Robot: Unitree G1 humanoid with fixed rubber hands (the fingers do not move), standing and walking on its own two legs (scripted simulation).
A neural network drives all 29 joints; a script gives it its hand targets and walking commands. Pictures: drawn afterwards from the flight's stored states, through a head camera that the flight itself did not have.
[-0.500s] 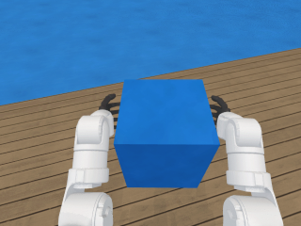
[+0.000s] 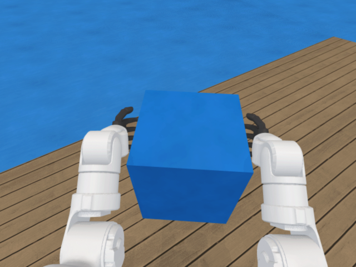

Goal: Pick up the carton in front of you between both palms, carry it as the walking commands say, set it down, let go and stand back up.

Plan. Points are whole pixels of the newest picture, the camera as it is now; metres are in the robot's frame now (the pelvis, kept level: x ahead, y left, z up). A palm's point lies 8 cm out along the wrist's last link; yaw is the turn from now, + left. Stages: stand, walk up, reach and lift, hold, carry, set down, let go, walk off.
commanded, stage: carry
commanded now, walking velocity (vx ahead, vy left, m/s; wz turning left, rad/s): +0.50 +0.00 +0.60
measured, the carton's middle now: (187, 160) +0.35 +0.01 +0.05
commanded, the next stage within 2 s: none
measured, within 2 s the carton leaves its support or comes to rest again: neither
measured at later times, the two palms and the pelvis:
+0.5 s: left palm (113, 83) +0.55 +0.21 +0.12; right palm (214, 69) +0.63 -0.08 +0.12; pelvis +0.25 -0.01 +0.01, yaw +11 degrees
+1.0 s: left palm (102, 54) +0.82 +0.33 +0.06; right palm (179, 47) +0.88 +0.03 +0.06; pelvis +0.51 +0.10 -0.03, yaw +16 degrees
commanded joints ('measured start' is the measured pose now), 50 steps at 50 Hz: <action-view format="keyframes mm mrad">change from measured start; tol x32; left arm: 1 -695 -1144 -619 -124 -380 0 -242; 50 -558 -1123 -677 -252 -296 -61 -185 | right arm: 1 -813 1021 659 -164 484 -25 239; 50 -731 1062 732 -223 544 -62 264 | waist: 1 -46 106 -378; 15 40 -255 -463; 32 60 -144 -335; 36 -59 295 -618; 50 -73 113 -420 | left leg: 1 488 287 -465 -250 16 208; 11 367 172 -228 -120 298 143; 15 -244 -27 -70 416 -486 33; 18 -355 58 -105 540 -413 45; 30 -46 -42 70 -117 171 39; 34 521 33 18 -215 410 86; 35 781 265 -204 28 927 90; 38 808 317 -517 -156 228 267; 50 697 199 -247 -142 664 180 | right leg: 1 -244 -86 16 -111 26 19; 12 255 -47 -127 -872 384 62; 15 699 -551 480 -923 480 -139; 32 516 -297 -155 -642 939 4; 34 273 -251 -195 -312 632 55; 35 0 -191 -148 -126 -91 80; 37 -312 -124 -23 135 -90 87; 50 -372 -144 -68 -404 360 53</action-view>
